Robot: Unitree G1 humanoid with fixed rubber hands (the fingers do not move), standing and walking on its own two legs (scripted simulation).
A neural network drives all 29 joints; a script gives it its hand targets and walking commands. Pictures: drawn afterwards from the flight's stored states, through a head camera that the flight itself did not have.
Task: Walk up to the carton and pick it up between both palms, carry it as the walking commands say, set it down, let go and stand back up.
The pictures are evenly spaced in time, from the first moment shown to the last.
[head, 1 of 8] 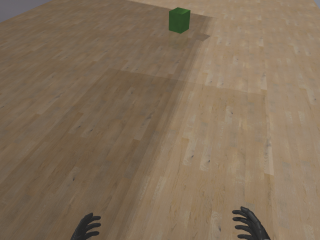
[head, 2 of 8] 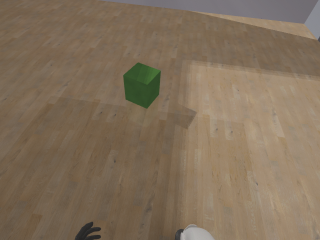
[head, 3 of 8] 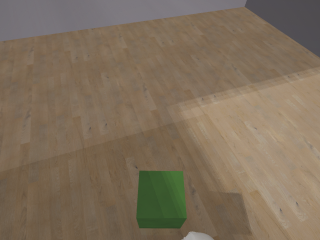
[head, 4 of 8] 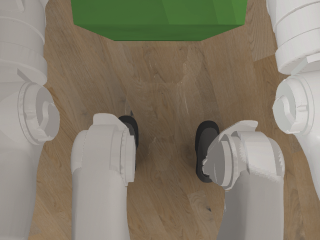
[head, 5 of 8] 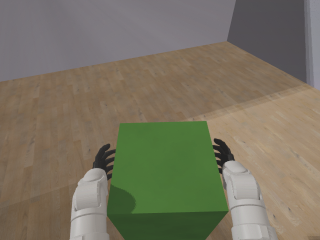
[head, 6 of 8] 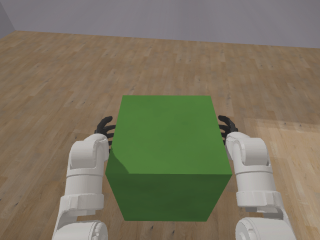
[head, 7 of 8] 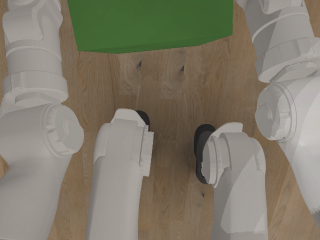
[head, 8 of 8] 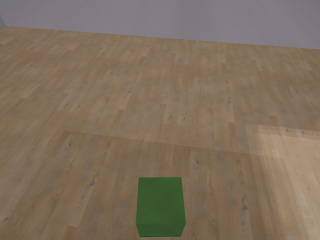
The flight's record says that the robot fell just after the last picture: no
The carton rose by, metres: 0.69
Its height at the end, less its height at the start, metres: +0.00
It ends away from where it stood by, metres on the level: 0.30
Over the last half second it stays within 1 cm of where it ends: yes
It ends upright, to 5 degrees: yes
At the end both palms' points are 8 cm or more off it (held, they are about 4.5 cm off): yes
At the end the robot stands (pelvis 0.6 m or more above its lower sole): yes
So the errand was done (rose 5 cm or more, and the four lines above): yes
